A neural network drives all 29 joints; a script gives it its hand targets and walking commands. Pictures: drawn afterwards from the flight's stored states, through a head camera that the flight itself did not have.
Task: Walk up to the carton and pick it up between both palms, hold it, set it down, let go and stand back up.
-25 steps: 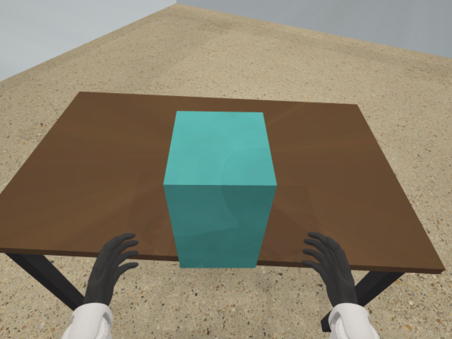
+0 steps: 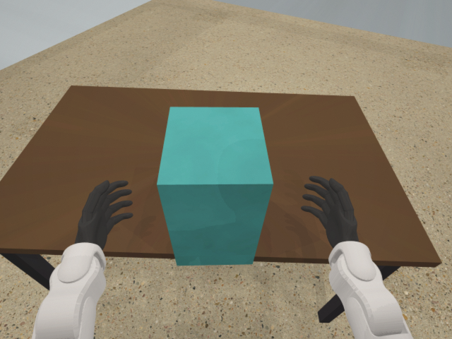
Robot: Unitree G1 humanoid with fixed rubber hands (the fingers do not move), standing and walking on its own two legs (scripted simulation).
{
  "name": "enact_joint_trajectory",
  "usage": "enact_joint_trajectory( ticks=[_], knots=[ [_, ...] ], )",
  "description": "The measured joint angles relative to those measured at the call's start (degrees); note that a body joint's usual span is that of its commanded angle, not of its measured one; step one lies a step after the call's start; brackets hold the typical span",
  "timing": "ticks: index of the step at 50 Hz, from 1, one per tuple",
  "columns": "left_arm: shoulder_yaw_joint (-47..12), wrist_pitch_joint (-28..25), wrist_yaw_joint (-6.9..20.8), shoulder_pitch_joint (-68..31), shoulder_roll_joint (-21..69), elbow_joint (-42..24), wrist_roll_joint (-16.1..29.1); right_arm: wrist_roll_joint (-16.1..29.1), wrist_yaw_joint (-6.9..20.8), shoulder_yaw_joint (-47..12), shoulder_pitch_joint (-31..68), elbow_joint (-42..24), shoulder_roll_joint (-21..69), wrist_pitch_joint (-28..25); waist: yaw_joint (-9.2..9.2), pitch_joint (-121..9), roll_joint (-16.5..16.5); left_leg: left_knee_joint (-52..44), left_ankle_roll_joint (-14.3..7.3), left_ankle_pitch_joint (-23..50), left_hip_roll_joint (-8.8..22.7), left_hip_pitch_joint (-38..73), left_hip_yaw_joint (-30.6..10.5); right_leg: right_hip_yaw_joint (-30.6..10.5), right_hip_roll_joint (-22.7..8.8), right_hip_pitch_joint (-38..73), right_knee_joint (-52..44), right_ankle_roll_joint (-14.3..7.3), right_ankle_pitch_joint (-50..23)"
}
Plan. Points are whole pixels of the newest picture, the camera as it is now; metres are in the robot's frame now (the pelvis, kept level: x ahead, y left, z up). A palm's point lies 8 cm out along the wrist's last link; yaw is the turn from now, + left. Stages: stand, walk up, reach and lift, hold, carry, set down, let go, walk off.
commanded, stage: reach and lift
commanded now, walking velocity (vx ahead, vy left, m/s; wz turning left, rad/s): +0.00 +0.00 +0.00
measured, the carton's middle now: (214, 192) +0.38 +0.05 +0.04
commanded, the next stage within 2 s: none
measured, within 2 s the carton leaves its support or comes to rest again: neither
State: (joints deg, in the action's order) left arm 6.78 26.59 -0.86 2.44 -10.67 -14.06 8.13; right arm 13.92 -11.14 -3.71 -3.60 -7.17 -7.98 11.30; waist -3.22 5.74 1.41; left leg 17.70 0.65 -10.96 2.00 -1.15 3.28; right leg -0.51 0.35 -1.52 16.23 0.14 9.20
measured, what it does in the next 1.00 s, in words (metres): stands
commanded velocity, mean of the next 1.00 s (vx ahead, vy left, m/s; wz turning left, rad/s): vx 0.00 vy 0.00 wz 0.00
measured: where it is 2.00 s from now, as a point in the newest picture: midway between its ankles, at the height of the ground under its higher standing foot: outside the picture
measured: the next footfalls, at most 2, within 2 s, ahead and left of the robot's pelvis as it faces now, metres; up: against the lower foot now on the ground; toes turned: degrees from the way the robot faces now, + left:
none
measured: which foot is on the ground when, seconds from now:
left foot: down 0.00-1.00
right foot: down 0.00-1.00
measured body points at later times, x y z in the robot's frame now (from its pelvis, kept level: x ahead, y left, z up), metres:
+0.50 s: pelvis -0.01 -0.01 +0.00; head -0.01 +0.01 +0.45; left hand +0.33 +0.23 +0.16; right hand +0.35 -0.14 +0.16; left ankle -0.01 +0.12 -0.75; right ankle +0.00 -0.12 -0.75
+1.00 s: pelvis -0.01 -0.01 +0.00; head -0.01 +0.02 +0.45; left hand +0.39 +0.24 +0.21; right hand +0.41 -0.13 +0.21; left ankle -0.01 +0.12 -0.75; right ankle +0.00 -0.12 -0.75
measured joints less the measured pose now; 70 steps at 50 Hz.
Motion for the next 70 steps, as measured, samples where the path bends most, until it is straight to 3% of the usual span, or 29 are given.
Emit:
enact_joint_trajectory(
  ticks=[21, 41, 59, 64, 70],
  knots=[
    [6.13, 14.83, 0.56, -20.72, -2.0, 5.14, -1.19, 5.34, -4.11, -0.33, 21.56, 6.17, -2.45, 11.54, 1.99, -1.57, 0.67, 1.04, 0.38, 0.52, 0.26, -2.75, -0.3, 0.06, 0.32, -3.09, 1.83, -0.41, -0.06],
    [6.12, 18.72, -0.59, -38.43, -6.78, 18.67, -0.05, 10.55, -4.56, -0.12, 40.78, 21.83, -5.3, 16.0, 3.23, -3.62, 0.63, 2.48, 0.35, 0.14, 0.33, -5.65, -1.22, 0.76, 0.42, -4.93, 1.68, -0.38, -0.24],
    [4.1, 13.19, -0.74, -51.23, -9.66, 37.46, -0.11, 12.69, -3.67, -1.51, 54.57, 39.66, -6.28, 14.63, 3.49, -5.72, 0.49, 2.9, 0.37, -0.19, 0.44, -7.07, -2.18, 1.44, 0.63, -5.2, 0.31, -0.4, -0.58],
    [4.17, 9.22, 0.03, -50.39, -8.55, 41.7, -1.82, 11.5, -3.61, -1.41, 54.24, 43.85, -5.19, 12.25, 3.54, -5.05, 0.3, 3.15, 0.29, -0.39, 0.32, -6.39, -2.58, 1.77, 0.55, -4.12, 0.05, -0.3, -0.51],
    [3.73, 3.14, 0.08, -45.87, -6.0, 43.96, -2.75, 8.25, -3.27, 0.01, 49.01, 44.43, -2.41, 7.84, 3.18, -3.99, 0.31, 3.77, 0.23, -0.52, 0.19, -6.68, -3.08, 2.2, 0.45, -4.03, 0.26, -0.24, -0.42]
  ],
)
